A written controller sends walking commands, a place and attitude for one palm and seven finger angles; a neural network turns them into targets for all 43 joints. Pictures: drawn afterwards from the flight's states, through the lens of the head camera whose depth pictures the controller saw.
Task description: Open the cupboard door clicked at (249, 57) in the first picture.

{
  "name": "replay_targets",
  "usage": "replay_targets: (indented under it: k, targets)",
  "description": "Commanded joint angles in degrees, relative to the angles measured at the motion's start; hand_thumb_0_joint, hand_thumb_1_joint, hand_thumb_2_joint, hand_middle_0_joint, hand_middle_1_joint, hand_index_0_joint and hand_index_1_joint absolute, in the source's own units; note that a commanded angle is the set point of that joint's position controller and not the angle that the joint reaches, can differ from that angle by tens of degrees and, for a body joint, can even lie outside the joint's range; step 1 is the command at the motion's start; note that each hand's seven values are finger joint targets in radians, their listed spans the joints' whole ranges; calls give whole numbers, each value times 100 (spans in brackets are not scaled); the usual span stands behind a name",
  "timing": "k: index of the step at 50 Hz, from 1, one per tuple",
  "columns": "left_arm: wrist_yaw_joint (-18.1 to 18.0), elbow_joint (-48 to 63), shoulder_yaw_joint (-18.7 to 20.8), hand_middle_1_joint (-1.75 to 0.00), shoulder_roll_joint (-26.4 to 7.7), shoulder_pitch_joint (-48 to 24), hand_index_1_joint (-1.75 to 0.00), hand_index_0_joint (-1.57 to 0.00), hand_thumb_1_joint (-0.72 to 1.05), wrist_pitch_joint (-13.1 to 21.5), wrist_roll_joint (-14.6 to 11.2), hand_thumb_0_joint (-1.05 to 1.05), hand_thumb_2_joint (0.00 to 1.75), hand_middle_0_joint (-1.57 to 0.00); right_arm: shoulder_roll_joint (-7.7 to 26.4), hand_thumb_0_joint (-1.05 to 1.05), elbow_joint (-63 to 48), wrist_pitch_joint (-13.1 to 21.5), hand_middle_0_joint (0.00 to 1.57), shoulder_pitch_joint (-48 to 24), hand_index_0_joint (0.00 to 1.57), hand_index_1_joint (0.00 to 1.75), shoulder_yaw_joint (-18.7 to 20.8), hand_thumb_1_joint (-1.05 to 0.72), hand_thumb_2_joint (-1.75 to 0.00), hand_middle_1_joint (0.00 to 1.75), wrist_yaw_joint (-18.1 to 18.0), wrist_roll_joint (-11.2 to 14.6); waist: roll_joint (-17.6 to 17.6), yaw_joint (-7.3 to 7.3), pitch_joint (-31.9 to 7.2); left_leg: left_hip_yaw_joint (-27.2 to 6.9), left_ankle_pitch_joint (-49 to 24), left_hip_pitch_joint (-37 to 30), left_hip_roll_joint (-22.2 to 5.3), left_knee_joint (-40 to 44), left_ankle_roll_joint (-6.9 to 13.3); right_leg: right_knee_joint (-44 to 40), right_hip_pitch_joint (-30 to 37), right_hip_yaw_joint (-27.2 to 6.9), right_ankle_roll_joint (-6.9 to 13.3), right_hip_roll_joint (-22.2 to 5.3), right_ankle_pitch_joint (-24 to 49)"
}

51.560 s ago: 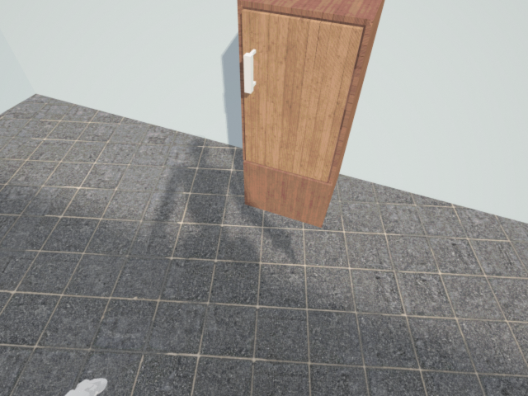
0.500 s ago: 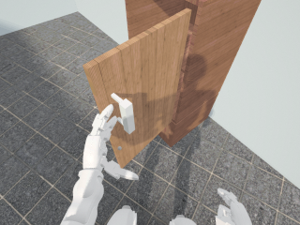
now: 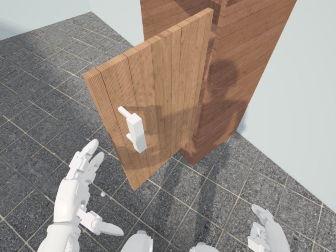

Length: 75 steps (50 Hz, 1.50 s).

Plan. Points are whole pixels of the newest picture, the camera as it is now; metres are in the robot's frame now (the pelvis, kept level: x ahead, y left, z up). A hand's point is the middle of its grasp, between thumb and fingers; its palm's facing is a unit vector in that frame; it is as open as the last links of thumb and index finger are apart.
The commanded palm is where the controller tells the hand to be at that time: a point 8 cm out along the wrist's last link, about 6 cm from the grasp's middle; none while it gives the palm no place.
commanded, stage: draw the hand back to the body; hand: left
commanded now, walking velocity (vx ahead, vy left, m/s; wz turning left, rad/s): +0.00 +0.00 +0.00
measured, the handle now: (131, 129) +0.39 +0.11 +0.06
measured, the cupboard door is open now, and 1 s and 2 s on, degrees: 97 97 97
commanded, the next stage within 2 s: step back with the hand held close in 1.64 s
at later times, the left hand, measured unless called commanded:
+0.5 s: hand (72, 194) +0.21 +0.18 +0.12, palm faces +0.02 -1.00 -0.05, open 16.3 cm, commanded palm +0.18 +0.24 +0.13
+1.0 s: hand (0, 169) +0.22 +0.26 +0.20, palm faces +0.34 -0.86 -0.37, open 12.2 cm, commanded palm +0.17 +0.30 +0.21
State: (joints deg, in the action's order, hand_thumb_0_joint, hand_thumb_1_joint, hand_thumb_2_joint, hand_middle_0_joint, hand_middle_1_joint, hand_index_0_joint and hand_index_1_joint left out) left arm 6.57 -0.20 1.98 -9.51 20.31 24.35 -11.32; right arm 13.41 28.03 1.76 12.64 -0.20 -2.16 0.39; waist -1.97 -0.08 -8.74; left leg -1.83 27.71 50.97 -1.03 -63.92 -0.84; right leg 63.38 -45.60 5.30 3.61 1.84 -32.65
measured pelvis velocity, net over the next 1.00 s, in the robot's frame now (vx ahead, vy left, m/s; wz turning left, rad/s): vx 0.02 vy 0.03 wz -0.01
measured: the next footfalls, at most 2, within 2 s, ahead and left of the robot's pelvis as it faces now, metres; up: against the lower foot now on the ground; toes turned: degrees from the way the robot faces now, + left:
none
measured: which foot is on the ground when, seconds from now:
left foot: down 0.00-1.00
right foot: down 0.00-1.00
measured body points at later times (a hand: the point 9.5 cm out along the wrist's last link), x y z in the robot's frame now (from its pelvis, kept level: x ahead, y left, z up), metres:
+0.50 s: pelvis +0.00 +0.01 +0.03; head +0.02 +0.01 +0.48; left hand +0.20 +0.24 +0.12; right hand +0.17 -0.22 -0.05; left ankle +0.03 +0.13 -0.66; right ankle -0.01 -0.08 -0.66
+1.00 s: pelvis +0.02 +0.03 +0.07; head +0.00 +0.01 +0.52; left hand +0.19 +0.30 +0.22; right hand +0.20 -0.19 +0.00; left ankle +0.03 +0.13 -0.66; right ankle -0.01 -0.08 -0.66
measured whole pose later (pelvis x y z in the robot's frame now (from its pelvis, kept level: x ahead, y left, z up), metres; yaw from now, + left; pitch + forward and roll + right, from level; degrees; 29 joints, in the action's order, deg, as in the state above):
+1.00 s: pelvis +0.02 +0.03 +0.07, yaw +0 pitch -1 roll -1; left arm -7.9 20.9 11.3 -18.7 28.9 2.6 -3.1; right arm 12.9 32.0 4.5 13.5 -4.1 -6.6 1.3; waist -3.5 2.4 -3.0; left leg 0.5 17.3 16.3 0.7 -34.2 1.6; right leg 31.8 -11.0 2.5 0.9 0.6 -20.2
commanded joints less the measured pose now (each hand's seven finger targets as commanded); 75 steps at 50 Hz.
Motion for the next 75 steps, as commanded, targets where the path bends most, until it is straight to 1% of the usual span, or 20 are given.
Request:
replay_targets:
  k: [1, 3, 7, 8, 10, 17, 25, 28, 29, 30, 31, 35, 37, 42, 48, 52, 59, 63, 68, 75]
  targets:
    - [131, 1341, 175, -30, -441, -735, -30, -15, -50, 461, -122, 0, 30, -15, 587, 0, -792, 415, 20, -179, 20, 30, 243, -90, -90, 30, -86, -23, 209, -203, -1194, 0, -1111, -730, 170, 389, 208, -1128, 597, -764, -371, -183, 2122]
    - [130, 1232, 162, -30, -419, -684, -30, -15, -50, 406, -88, 0, 30, -15, 593, 0, -804, 443, 20, -200, 20, 30, 249, -90, -90, 30, -102, -31, 284, -168, -1191, -8, -1072, -672, 159, 363, 216, -1108, 545, -770, -359, -172, 1942]
    - [42, 1909, 751, -30, -1059, -271, -30, -15, -50, 140, -155, 0, 30, -15, 604, 0, -999, 399, 20, -144, 20, 30, 251, -90, -90, 30, -142, 48, 71, 110, -1675, 35, -1327, -1117, 170, 724, 231, -1288, 1206, -791, -328, -147, 2101]
    - [24, 2146, 673, -30, -939, -69, -30, -15, -50, 53, -178, 0, 30, -15, 552, 0, -1075, 389, 20, -168, 20, 30, 229, -90, -90, 30, -142, 69, -70, 156, -1747, 74, -1434, -1314, 184, 853, 236, -1329, 1328, -720, -318, -136, 2239]
    - [-45, 2343, 609, -30, -843, 115, -30, -15, -50, -146, -221, 0, 30, -15, 513, 0, -1113, 381, 20, -158, 20, 30, 194, -90, -90, 30, -158, 111, -156, 96, -1490, 77, -1502, -1535, 182, 1025, 234, -1430, 1317, -569, -325, -87, 2379]
    - [35, 1931, 551, -30, -688, 456, -30, -15, -50, -576, -311, 0, 30, -15, 622, 0, -1099, 433, 20, -159, 20, 30, 137, -90, -90, 30, -209, 154, 445, -112, -355, -42, -990, -1489, 133, 1376, 236, -1924, 1089, -437, -363, -32, 1594]
    - [181, 2948, 971, -30, -1164, 361, -30, -15, -43, -484, -459, 0, 33, -15, 581, 0, -1125, 667, 20, -138, 20, 30, 64, -90, -90, 30, -259, 190, -350, 68, -646, -65, -1310, -2200, 136, 1759, 223, -1996, 1443, -293, -254, 13, 1807]
    - [211, 2969, 1064, -30, -1177, 485, -30, -16, -32, -607, -528, 0, 37, -16, 571, 0, -1099, 729, 20, -181, 20, 30, 42, -90, -90, 30, -259, 214, -295, 79, -479, -87, -1310, -2274, 126, 1882, 213, -2088, 1503, -233, -258, 30, 1820]
    - [-469, 3046, 1223, -30, -2068, 410, -30, -16, -29, -979, 352, 0, 39, -16, 597, 0, -1078, 610, 20, -272, 20, 30, 53, -90, -90, 30, -396, 166, -309, 309, -522, -22, -1331, -2463, 92, 2153, 256, -2526, 1651, -618, -171, -182, 1837]
    - [-760, 3077, 953, -30, -1516, 643, -30, -16, -26, -1221, 411, 0, 40, -16, 474, 0, -1122, 561, 20, -238, 20, 30, -13, -90, -90, 30, -441, 145, -225, 167, -250, 7, -1271, -2570, 99, 2267, 263, -2680, 1656, -544, -203, -219, 1703]
    - [-891, 3000, 804, -30, -1305, 749, -30, -16, -22, -1378, 458, 0, 42, -16, 483, 0, -1103, 528, 20, -234, 20, 30, -17, -90, -90, 30, -455, 157, -91, 119, 11, -30, -1192, -2598, 71, 2337, 252, -2745, 1573, -470, -219, -208, 1593]
    - [-1248, 3066, 822, -30, -1385, 653, -30, -16, -8, -1683, 715, 0, 48, -16, 526, 0, -989, 423, 20, -346, 20, 30, -52, -90, -90, 30, -484, 133, -34, 107, 177, -15, -1164, -3035, 34, 2674, 278, -3062, 1900, -406, -244, -205, 1512]
    - [-1374, 3098, 1017, -30, -1612, 485, -30, -17, -1, -1727, 767, 0, 51, -17, 558, 0, -933, 448, 20, -419, 20, 30, -78, -90, -90, 30, -520, 96, 191, 139, 194, -33, -1200, -3167, 37, 2866, 290, -3244, 2187, -402, -237, -214, 1540]
    - [-1523, 3368, 1330, -30, -1823, 361, -30, -17, 17, -1777, 837, 0, 58, -17, 541, 0, -745, 558, 20, -554, 20, 30, -131, -90, -90, 30, -542, 68, -93, 219, 128, -33, -1570, -3702, 29, 3276, 278, -3527, 2733, -362, -217, -229, 1912]
    - [-1511, 3326, 1523, -30, -1756, 427, -30, -18, 37, -1794, 819, 0, 68, -18, 526, 0, -508, 651, 20, -676, 20, 30, -119, -90, -90, 30, -482, 45, -215, 252, 417, 11, -2030, -4089, 5, 3674, 245, -3844, 3161, -331, -227, -210, 2362]
    - [-1489, 3198, 1831, -30, -1897, 454, -30, -19, 51, -1800, 797, 0, 74, -19, 556, 0, -396, 639, 20, -745, 20, 30, -65, -90, -90, 30, -434, 27, 1, 315, 461, 60, -2421, -4281, -17, 3845, 239, -4013, 3474, -333, -230, -196, 2716]
    - [-1476, 3517, 2244, -30, -2112, 173, -30, -19, 76, -1724, 772, 0, 84, -19, 541, 0, -273, 645, 20, -814, 20, 30, -21, -90, -90, 30, -370, 6, -300, 349, 450, 120, -2848, -4603, -26, 4050, 214, -4219, 3752, -352, -235, -181, 3071]
    - [-1481, 3496, 2494, -30, -2212, 111, -30, -20, 90, -1689, 733, 0, 90, -20, 538, 0, -215, 644, 20, -859, 20, 30, 5, -90, -90, 30, -361, -5, -186, 369, 501, 150, -2923, -4665, -25, 4114, 215, -4313, 3874, -349, -238, -179, 3202]
    - [-1376, 3009, 2104, -30, -1773, 292, -30, -20, 90, -1759, 713, 0, 90, -20, 592, 0, -174, 550, 20, -838, 20, 30, 73, -90, -90, 30, -300, 3, -68, 318, 691, 183, -2791, -4712, -47, 4218, 230, -4426, 3808, -356, -274, -176, 3060]
    - [-1423, 3531, 2420, -30, -2208, -6, -30, -20, 90, -1637, 753, 0, 90, -20, 548, 0, -173, 588, 20, -943, 20, 30, 85, -90, -90, 30, -344, -30, -203, 390, 302, 228, -2802, -4889, 23, 4191, 264, -4502, 4001, -423, -270, -193, 3190]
